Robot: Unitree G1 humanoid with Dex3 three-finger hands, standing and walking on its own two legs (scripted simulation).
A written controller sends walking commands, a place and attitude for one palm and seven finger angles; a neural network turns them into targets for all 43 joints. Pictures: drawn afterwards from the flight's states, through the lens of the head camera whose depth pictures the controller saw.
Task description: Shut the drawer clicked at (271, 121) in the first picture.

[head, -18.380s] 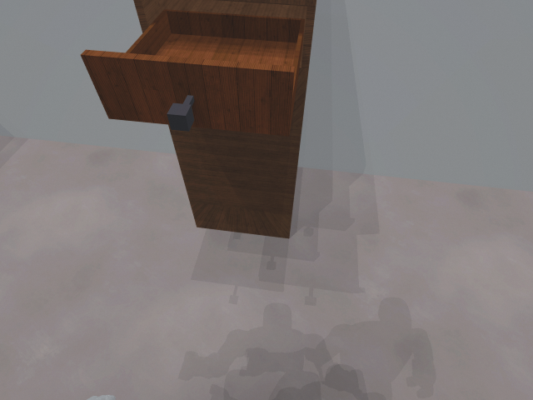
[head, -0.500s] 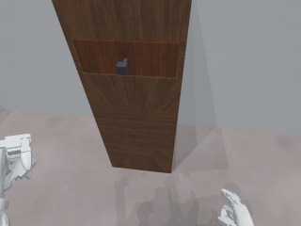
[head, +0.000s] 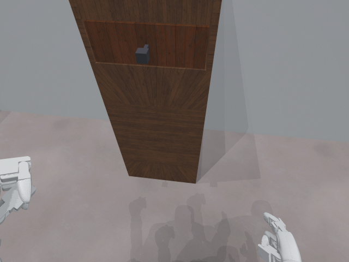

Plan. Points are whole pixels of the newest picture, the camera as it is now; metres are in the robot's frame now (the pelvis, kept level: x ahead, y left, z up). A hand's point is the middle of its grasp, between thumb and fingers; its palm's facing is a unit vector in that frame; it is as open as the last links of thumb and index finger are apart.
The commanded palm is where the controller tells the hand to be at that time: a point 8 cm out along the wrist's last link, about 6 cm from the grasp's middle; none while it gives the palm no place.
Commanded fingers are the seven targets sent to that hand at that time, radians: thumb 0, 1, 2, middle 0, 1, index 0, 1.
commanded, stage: step back with the hand held close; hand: left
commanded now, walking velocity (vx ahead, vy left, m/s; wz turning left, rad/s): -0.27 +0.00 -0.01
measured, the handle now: (144, 52) +0.67 +0.15 +0.14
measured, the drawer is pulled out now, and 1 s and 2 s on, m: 0.00 0.00 0.00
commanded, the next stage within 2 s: stop stepping back and stand still in 0.52 s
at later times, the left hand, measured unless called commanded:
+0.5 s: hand (35, 252) +0.11 +0.19 +0.17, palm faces +0.25 -0.84 -0.49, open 3.3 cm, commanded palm +0.03 +0.25 +0.19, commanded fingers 0.00 0.90 0.90 -1.40 -1.60 -1.40 -1.60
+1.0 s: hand out of the picture -0.06 +0.21 +0.19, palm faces +0.44 -0.80 -0.42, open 3.3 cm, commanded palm -0.11 +0.25 +0.19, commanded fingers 0.00 0.90 0.90 -1.40 -1.60 -1.40 -1.60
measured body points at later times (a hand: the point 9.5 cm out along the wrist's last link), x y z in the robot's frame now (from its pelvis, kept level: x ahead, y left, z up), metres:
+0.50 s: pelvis -0.11 -0.03 +0.01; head -0.06 -0.02 +0.45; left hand +0.09 +0.24 +0.20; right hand +0.08 -0.24 -0.08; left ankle -0.01 +0.10 -0.72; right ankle -0.14 -0.14 -0.73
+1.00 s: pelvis -0.23 -0.03 +0.01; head -0.25 -0.02 +0.46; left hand -0.09 +0.25 +0.21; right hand -0.07 -0.26 -0.07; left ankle -0.22 +0.08 -0.68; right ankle -0.17 -0.13 -0.72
